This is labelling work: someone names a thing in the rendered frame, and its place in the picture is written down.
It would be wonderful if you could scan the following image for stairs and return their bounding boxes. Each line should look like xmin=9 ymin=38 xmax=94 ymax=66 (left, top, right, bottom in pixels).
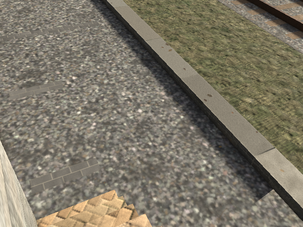
xmin=36 ymin=190 xmax=162 ymax=227

